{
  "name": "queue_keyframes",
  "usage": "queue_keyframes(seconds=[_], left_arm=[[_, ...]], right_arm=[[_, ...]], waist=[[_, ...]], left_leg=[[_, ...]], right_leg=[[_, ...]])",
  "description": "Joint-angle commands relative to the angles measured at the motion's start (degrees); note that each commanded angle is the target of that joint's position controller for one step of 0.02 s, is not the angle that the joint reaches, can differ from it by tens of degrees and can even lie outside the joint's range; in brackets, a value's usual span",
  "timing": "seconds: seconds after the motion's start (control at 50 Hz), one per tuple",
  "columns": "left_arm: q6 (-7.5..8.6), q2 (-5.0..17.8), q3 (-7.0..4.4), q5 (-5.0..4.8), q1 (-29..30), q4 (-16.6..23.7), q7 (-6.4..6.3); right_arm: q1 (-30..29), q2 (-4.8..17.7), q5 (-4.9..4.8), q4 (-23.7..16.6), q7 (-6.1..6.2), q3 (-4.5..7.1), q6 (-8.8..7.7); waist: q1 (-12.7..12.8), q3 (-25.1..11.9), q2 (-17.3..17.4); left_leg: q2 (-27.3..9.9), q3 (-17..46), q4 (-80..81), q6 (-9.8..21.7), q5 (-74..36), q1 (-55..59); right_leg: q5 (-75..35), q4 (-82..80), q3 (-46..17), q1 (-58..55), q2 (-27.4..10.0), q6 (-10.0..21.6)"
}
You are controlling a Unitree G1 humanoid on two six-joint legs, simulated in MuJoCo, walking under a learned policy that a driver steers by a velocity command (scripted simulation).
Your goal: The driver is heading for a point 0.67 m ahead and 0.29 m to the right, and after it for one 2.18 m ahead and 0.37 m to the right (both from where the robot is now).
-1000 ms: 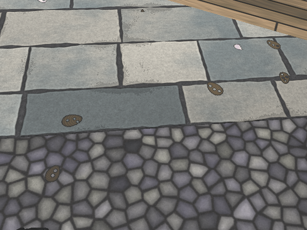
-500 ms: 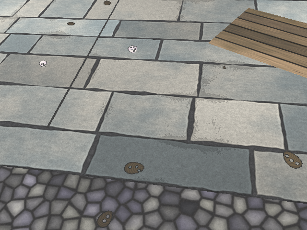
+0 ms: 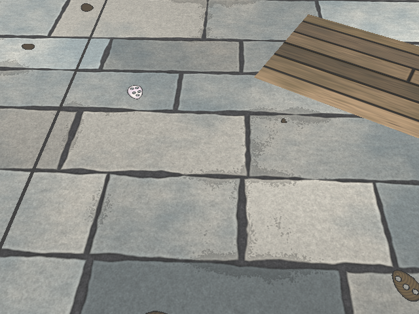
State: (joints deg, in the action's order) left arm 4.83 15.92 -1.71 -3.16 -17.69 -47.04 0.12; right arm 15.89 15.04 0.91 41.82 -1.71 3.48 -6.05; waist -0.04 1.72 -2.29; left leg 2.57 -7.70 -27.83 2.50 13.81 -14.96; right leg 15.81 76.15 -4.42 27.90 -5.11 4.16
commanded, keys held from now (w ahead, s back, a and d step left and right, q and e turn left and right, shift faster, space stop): w+e+shift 0.60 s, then e+shift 0.06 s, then q+shift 0.34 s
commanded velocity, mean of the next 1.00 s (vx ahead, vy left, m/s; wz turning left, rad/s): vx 0.78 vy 0.00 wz -0.55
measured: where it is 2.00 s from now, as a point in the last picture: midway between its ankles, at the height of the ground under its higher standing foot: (268, 200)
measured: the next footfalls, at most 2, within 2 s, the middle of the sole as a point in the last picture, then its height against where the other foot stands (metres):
right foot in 0.30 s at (259, 310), level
left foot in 0.72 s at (254, 189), level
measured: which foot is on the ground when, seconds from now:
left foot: down 0.00-0.28, up 0.30-0.70, down 0.72-1.00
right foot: up 0.00-0.28, down 0.30-0.74, up 0.76-1.00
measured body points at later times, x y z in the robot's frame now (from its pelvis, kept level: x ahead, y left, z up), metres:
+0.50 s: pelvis +0.46 -0.07 +0.00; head +0.47 -0.08 +0.45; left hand +0.57 +0.18 -0.12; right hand +0.59 -0.37 -0.05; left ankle +0.55 +0.11 -0.64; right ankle +0.45 -0.10 -0.73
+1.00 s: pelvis +0.80 -0.15 +0.01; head +0.85 -0.19 +0.45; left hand +1.13 -0.07 -0.06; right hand +0.69 -0.40 -0.12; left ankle +0.92 -0.10 -0.73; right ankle +0.80 -0.30 -0.69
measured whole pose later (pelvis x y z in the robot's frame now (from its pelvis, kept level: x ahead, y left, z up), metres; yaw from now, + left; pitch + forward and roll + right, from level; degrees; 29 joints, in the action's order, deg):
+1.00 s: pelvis +0.80 -0.15 +0.01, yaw -31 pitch +1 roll +1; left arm 2.6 15.7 -1.2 0.8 0.0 -35.1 -1.5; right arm 18.6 16.3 -0.6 43.4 -0.3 3.3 -2.1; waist -4.4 6.2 0.7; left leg 6.8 9.4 -22.5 1.7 4.2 -19.0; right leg 21.9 49.5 -7.3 31.9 2.2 -3.4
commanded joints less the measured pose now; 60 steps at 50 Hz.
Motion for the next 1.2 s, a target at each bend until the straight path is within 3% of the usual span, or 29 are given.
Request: queue_keyframes(seconds=[0.02,0.1,0.16,0.22,0.28,0.3,0.32,0.34,0.36,0.38,0.4,0.48,0.56,0.66,0.7,0.72,0.74,0.76,0.78,0.8,0.82,0.84,0.94,1.0,1.1,1.14,1.16,1.18,1.2], left_arm=[[-2.48,-0.5,-0.46,-0.16,-3.0,3.4,0.09],[-2.58,0.7,-0.53,1.27,4.9,6.7,0.49],[-1.38,1.3,-0.25,1.55,12.4,9.2,2.4],[-0.6,3.9,-1.19,0.89,16.5,12.4,4.38],[-2.46,11.1,-4.82,-0.33,-2.3,9.8,3.99],[-3.58,15.3,-7.12,0.31,-16.7,6.0,2.97],[-4.63,16.3,-6.99,0.38,-18.0,3.8,1.91],[-2.97,16.8,-6.3,2.36,-12.3,7.8,2.05],[-1.62,12.2,-5.57,3.03,-12.2,9.1,2.06],[-0.31,9.7,-4.93,3.34,-11.1,9.0,2.39],[0.62,8.6,-4.59,3.15,-7.1,9.5,2.97],[0.95,6.8,-3.78,1.66,0.1,10.8,1.41],[-0.2,6.8,-3.84,1.21,-1.9,9.2,-0.96],[-1.73,7.4,-5.07,0.3,-6.7,6.1,-1.74],[-2.43,7.2,-5.36,1.18,-6.5,5.5,-2.43],[-2.46,6.2,-4.8,1.96,-4.2,6.4,-2.3],[-2.5,0.6,-2.84,4.12,-4.3,8.3,-1.92],[-2.13,-1.7,-1.65,1.18,-23.3,5.3,-0.79],[-3.02,3.6,-1.7,0.61,-23.2,2.4,-0.59],[-3.39,6.3,-2.01,1.15,-9.6,5.7,-0.4],[-3.06,7.5,-2.12,3.27,0.2,9.0,-0.82],[-2.58,7.9,-2.41,4.97,5.8,11.3,-1.23],[-1.6,2.3,-0.4,4.12,7.4,13.1,-1.94],[-2.68,4.2,-0.68,3.57,9.5,12.6,-1.75],[-3.09,5.5,-1.53,2.98,14.0,13.9,-0.97],[-2.63,7.7,-2.55,3.32,11.5,13.2,-1.22],[-3.25,10.7,-2.95,4.86,12.2,14.4,-1.78],[-3.4,9.9,-2.91,7.12,12.4,14.1,-1.41],[-3.19,7.5,-2.61,6.32,15.4,14.8,-1.52]], right_arm=[[-2.5,0.8,-1.21,-0.6,-0.45,0.46,-1.71],[-3.4,3.0,0.21,0.1,0.49,0.89,-2.36],[1.1,6.7,-0.36,1.4,1.6,1.41,-2.45],[4.3,11.7,-0.26,2.1,2.91,2.22,-0.85],[0.1,16.8,-0.44,0.0,3.78,3.5,2.08],[-4.1,16.1,-1.15,-1.5,3.27,3.37,1.87],[-3.0,5.8,-0.14,-2.1,2.05,0.54,0.06],[3.6,0.2,-2.39,-7.1,1.1,-1.78,-2.77],[-2.6,6.5,-2.84,-8.4,0.7,-1.27,-5.03],[-7.5,7.4,-3.96,-10.3,0.71,-0.96,-5.63],[-8.0,6.4,-2.91,-9.8,1.17,-1.08,-5.47],[-6.3,6.9,-0.24,-8.8,1.79,-0.24,-2.56],[-20.4,2.0,0.54,-14.2,1.76,-1.75,-2.06],[-23.9,6.6,-1.7,-16.3,1.5,1.06,-2.87],[-16.4,8.5,-1.06,-13.9,1.58,2.4,-3.63],[-6.0,9.7,-0.25,-11.5,1.31,2.78,-3.87],[5.1,11.9,0.32,-8.6,1.1,2.29,-3.52],[9.1,14.2,1.35,-3.9,-0.62,2.74,-3.33],[6.6,11.0,0.17,-5.0,-1.14,2.69,-2.34],[0.8,6.9,-0.36,-6.9,-0.65,1.62,-1.28],[-5.5,6.2,-0.94,-7.7,-0.53,0.61,-0.55],[-6.6,6.6,-1.57,-7.5,-0.4,0.47,-0.35],[-3.9,11.2,-1.15,-4.6,1.45,2.33,1.83],[-4.1,13.4,-2.28,-5.3,2.65,3.41,4.16],[-3.8,11.3,-2.79,-6.7,4.05,3.53,7.0],[-1.2,7.5,-2.87,-6.9,3.99,2.58,7.63],[3.7,4.1,-2.34,-6.8,3.87,1.66,7.77],[5.5,8.3,-2.39,-8.1,3.72,2.64,7.28],[5.3,12.2,-2.43,-7.5,3.62,3.66,7.32]], waist=[[2.6,3.2,6.8],[2.2,7.8,3.9],[-0.7,8.8,-0.2],[-0.4,6.0,2.7],[11.4,-5.6,11.3],[18.2,-10.8,9.0],[13.8,-6.8,-8.6],[4.0,-16.0,-21.2],[8.2,-17.5,-8.7],[6.1,-10.1,-0.1],[2.0,-4.6,9.4],[-3.2,1.5,7.2],[2.5,5.4,1.9],[5.7,2.1,-3.0],[1.7,-4.1,-4.3],[-3.7,-10.9,-5.7],[-5.9,-21.0,2.7],[1.2,-32.0,31.0],[-1.2,-32.4,20.6],[-3.4,-22.4,13.1],[-1.9,-14.2,4.0],[-1.5,-9.1,1.6],[1.6,-10.3,6.5],[2.1,-12.1,6.9],[1.9,-7.0,10.7],[1.8,-7.9,6.8],[-1.1,-10.7,-5.1],[-2.4,-10.0,-10.7],[-3.2,-6.8,-9.3]], left_leg=[[-17.0,13.8,20.3,6.9,-1.9,1.4],[-10.9,-1.3,22.7,4.2,-14.9,-2.5],[-11.9,-5.6,24.3,2.2,-21.3,3.6],[-14.0,-7.2,17.5,-1.0,-51.4,16.6],[-16.7,-6.3,-9.4,-0.6,-84.8,20.1],[-14.4,-5.3,-27.9,-0.2,-76.8,9.8],[-3.3,-3.0,-54.2,-1.9,-3.5,-8.9],[4.7,9.6,-70.9,-3.2,20.3,-30.6],[1.4,17.5,-66.5,0.7,13.4,-33.5],[-0.7,17.4,-59.7,2.4,9.7,-33.3],[-2.8,17.5,-53.9,2.2,6.7,-29.7],[-6.5,16.7,-38.3,-3.0,4.4,-20.3],[-3.1,10.8,-13.2,-6.5,-14.0,-11.3],[1.2,13.0,2.6,-6.7,-20.7,-4.0],[1.6,9.9,4.9,-4.2,-25.5,0.8],[-1.5,9.7,2.5,-2.2,-32.1,11.4],[-13.1,20.9,-6.2,1.0,-50.7,29.3],[-30.2,54.2,-1.9,18.5,-51.3,45.4],[-27.5,59.8,2.3,18.7,-23.0,42.7],[-21.6,48.1,4.4,15.3,-18.5,34.4],[-17.4,41.6,6.1,12.3,-23.6,22.3],[-14.8,37.8,5.9,11.5,-32.9,15.4],[-10.7,31.8,6.8,12.1,-51.0,5.5],[-9.1,32.6,7.8,10.1,-37.8,-0.4],[-5.2,38.2,7.5,5.4,-9.9,-4.9],[-0.8,35.3,-1.4,1.5,8.3,-9.5],[5.6,25.4,-15.3,-1.1,23.6,-17.0],[4.4,19.7,-27.2,-2.9,24.0,-20.6],[0.0,16.7,-33.8,-5.0,19.2,-21.6]], right_leg=[[-1.1,-0.3,-3.7,10.5,-6.5,-0.5],[-17.9,-12.4,0.4,12.6,-3.9,-1.3],[-28.2,-26.0,5.7,10.5,-1.8,0.5],[-26.1,-34.4,12.5,7.2,3.9,3.2],[-12.0,-31.0,14.6,-13.2,9.6,6.8],[-13.4,-35.8,9.8,-32.9,9.1,9.0],[-10.1,-35.4,-0.7,-41.9,4.6,11.6],[9.9,-49.5,-37.3,-54.3,-6.6,25.2],[22.2,-60.9,-47.8,-53.1,-8.5,22.3],[22.4,-64.0,-46.3,-45.0,-7.9,19.1],[17.3,-64.0,-42.5,-34.2,-6.3,17.4],[-1.2,-64.2,-25.6,-14.9,2.0,15.9],[-7.3,-63.6,-15.8,-1.8,8.6,11.6],[-10.2,-53.4,-21.9,-12.5,8.1,5.7],[-28.7,-41.7,-19.0,-22.0,7.5,2.5],[-34.2,-30.1,-15.9,-21.7,7.8,-0.1],[-7.3,-10.0,-11.8,-11.8,10.4,-2.8],[25.0,12.0,-10.9,4.0,18.0,-6.0],[19.3,16.1,-12.6,8.4,12.1,-6.4],[15.9,13.4,-8.2,10.4,9.3,-6.5],[12.1,7.4,-4.4,9.5,7.1,-6.5],[10.8,1.8,-2.9,9.7,6.0,-6.7],[10.0,-24.2,-0.9,-0.6,7.4,-8.0],[0.0,-31.3,-1.5,-8.0,10.0,-7.8],[-6.5,-46.7,-4.2,-14.8,10.1,-7.3],[-12.2,-56.8,-7.8,-24.8,1.0,-3.1],[-16.7,-57.0,-20.7,-31.4,-12.3,3.6],[-15.4,-60.2,-29.4,-24.8,-19.5,9.7],[-12.7,-61.0,-26.8,-21.5,-18.0,10.8]])
Velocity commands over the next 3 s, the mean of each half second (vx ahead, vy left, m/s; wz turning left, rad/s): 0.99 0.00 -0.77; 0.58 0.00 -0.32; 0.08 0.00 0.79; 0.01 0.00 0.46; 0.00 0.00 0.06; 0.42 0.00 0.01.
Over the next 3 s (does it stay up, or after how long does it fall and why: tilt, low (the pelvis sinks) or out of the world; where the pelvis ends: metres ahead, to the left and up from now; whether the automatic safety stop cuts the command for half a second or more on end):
stays up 0.99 -0.10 0.00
